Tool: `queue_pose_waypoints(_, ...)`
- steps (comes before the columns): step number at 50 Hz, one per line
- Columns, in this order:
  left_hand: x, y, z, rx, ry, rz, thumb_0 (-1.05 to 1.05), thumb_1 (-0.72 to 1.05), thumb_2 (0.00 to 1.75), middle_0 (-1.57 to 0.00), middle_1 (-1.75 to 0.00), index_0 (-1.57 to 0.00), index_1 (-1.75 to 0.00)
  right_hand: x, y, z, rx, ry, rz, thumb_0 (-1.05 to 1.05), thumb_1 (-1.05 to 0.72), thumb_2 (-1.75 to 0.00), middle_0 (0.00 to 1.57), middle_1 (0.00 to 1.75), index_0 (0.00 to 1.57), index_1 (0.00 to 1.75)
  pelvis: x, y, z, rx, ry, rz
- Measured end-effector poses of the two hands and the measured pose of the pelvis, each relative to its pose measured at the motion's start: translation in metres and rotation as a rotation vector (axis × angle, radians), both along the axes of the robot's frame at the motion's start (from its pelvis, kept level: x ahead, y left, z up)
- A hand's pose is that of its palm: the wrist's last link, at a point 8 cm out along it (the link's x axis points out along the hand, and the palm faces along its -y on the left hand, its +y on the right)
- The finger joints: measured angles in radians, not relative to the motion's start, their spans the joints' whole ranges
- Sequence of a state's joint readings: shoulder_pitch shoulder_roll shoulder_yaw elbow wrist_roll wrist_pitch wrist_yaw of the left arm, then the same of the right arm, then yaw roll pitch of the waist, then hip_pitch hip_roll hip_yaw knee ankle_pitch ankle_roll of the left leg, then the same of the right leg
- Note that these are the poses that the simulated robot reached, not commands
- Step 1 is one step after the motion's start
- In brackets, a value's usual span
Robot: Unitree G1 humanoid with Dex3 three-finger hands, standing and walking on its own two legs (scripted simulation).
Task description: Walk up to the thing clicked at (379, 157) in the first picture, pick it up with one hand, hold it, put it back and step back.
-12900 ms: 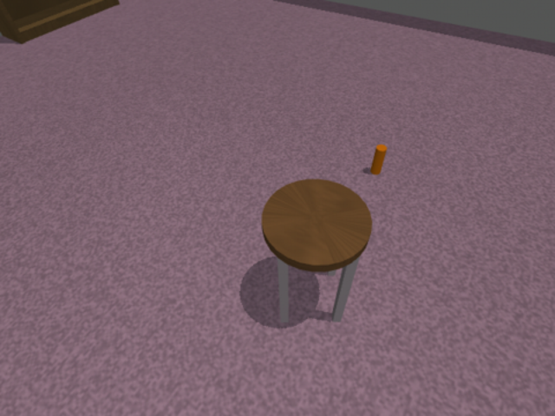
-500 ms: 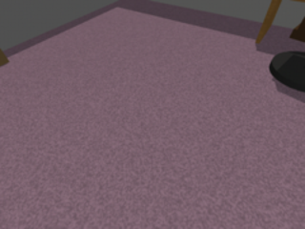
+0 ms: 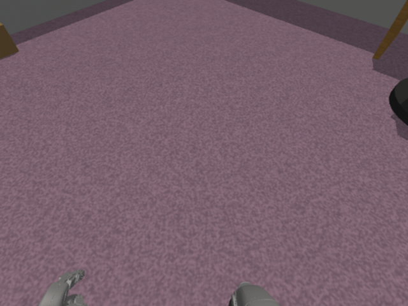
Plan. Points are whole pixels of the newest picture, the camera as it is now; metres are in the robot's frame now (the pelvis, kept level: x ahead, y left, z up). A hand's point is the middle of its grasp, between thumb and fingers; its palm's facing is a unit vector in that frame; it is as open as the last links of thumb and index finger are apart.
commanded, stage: walk up
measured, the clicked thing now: out of the picture +0.11 +1.34 -0.69
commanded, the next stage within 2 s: none
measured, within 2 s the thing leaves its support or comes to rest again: neither
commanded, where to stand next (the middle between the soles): +0.26 -0.02 m, yaw +88 degrees
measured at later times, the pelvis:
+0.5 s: pelvis +0.19 -0.04 -0.03, yaw +24 degrees
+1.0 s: pelvis +0.28 -0.13 -0.03, yaw +52 degrees
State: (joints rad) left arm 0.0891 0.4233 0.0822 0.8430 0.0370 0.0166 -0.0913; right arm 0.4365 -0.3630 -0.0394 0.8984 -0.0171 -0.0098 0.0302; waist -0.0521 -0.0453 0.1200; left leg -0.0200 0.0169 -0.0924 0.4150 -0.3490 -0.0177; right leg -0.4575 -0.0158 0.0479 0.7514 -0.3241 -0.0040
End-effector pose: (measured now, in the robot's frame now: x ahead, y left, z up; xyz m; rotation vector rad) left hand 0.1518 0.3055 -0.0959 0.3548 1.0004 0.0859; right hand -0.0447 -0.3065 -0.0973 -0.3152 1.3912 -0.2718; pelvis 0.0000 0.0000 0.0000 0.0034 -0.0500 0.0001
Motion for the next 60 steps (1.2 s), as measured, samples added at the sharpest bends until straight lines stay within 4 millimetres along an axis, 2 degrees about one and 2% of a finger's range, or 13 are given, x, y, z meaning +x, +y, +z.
queue_pose_waypoints(3,0.042,-0.02,0.011,-0.013,-0.133,0.029,0.01,0.91,0.9,-0.21,-0.3,-0.21,-0.3,0.034,-0.024,-0.009,0.0,0.032,0.066,0.01,-0.9,-0.9,0.21,0.3,0.2,0.3,0.025,-0.021,-0.008,0.01,0.007,0.065)
queue_pose_waypoints(6,0.058,-0.032,0.016,0.012,-0.225,0.07,0.0,0.91,0.9,-0.21,-0.3,-0.21,-0.3,0.091,-0.049,-0.021,-0.026,0.013,0.141,0.01,-0.9,-0.9,0.21,0.3,0.21,0.3,0.045,-0.039,-0.018,0.009,-0.001,0.128)
queue_pose_waypoints(10,0.042,-0.038,0.022,0.005,-0.171,0.159,0.0,0.91,0.9,-0.21,-0.3,-0.21,-0.3,0.189,-0.062,-0.006,-0.039,-0.105,0.258,0.01,-0.91,-0.9,0.21,0.3,0.2,0.3,0.072,-0.048,-0.005,0.005,-0.007,0.193)
queue_pose_waypoints(15,0.011,-0.031,0.013,0.005,-0.091,0.298,0.0,0.91,0.9,-0.21,-0.3,-0.21,-0.3,0.303,-0.061,0.024,-0.054,-0.226,0.418,0.01,-0.91,-0.9,0.2,0.3,0.2,0.3,0.11,-0.055,0.002,-0.012,0.003,0.267)
queue_pose_waypoints(20,-0.022,-0.02,-0.01,0.0,0.001,0.443,0.01,0.91,0.9,-0.21,-0.3,-0.21,-0.3,0.401,-0.037,0.041,-0.085,-0.271,0.576,0.01,-0.91,-0.9,0.2,0.3,0.2,0.3,0.152,-0.053,-0.004,-0.029,0.01,0.347)
queue_pose_waypoints(25,-0.036,-0.016,-0.048,-0.015,0.112,0.555,0.01,0.91,0.9,-0.2,-0.3,-0.2,-0.3,0.48,-0.003,0.034,-0.132,-0.358,0.697,0.01,-0.91,-0.9,0.2,0.3,0.2,0.3,0.189,-0.042,-0.029,-0.003,0.022,0.424)
queue_pose_waypoints(28,-0.03,-0.028,-0.053,-0.034,0.163,0.573,0.01,0.91,0.9,-0.2,-0.3,-0.2,-0.3,0.507,0.017,0.031,-0.104,-0.387,0.715,0.01,-0.91,-0.9,0.2,0.3,0.2,0.3,0.206,-0.045,-0.027,0.011,0.018,0.471)
queue_pose_waypoints(33,-0.007,-0.048,-0.043,-0.047,0.126,0.626,0.01,0.91,0.9,-0.2,-0.3,-0.2,-0.3,0.537,0.041,0.022,-0.038,-0.366,0.794,0.01,-0.9,-0.9,0.2,0.3,0.2,0.3,0.234,-0.055,-0.02,-0.004,0.019,0.557)
queue_pose_waypoints(38,0.008,-0.068,-0.031,0.007,0.046,0.728,0.01,0.91,0.9,-0.21,-0.3,-0.21,-0.3,0.574,0.054,-0.002,0.038,-0.325,0.909,0.01,-0.9,-0.9,0.21,0.3,0.2,0.3,0.258,-0.078,-0.027,-0.02,0.026,0.661)
queue_pose_waypoints(42,0.004,-0.093,-0.024,0.096,0.018,0.805,0.0,0.91,0.9,-0.21,-0.3,-0.21,-0.3,0.614,0.059,-0.027,0.104,-0.339,0.98,0.01,-0.9,-0.9,0.21,0.3,0.21,0.3,0.275,-0.103,-0.042,-0.023,0.026,0.734)
queue_pose_waypoints(50,-0.048,-0.152,0.008,0.16,0.114,0.947,0.0,0.91,0.9,-0.21,-0.3,-0.21,-0.3,0.651,0.064,-0.032,0.155,-0.278,1.114,0.01,-0.91,-0.9,0.21,0.3,0.2,0.3,0.282,-0.132,-0.026,0.009,0.04,0.901)
queue_pose_waypoints(55,-0.099,-0.179,0.022,0.203,0.126,1.053,0.0,0.9,0.9,-0.21,-0.3,-0.21,-0.3,0.655,0.064,-0.028,0.118,-0.192,1.182,0.01,-0.91,-0.9,0.2,0.3,0.2,0.3,0.282,-0.14,-0.021,0.019,0.042,0.998)
queue_pose_waypoints(60,-0.161,-0.207,0.013,0.193,0.167,1.158,0.0,0.9,0.9,-0.21,-0.3,-0.21,-0.3,0.653,0.088,-0.02,0.089,-0.191,1.253,0.01,-0.91,-0.9,0.2,0.3,0.2,0.3,0.269,-0.14,-0.025,0.007,0.039,1.082)
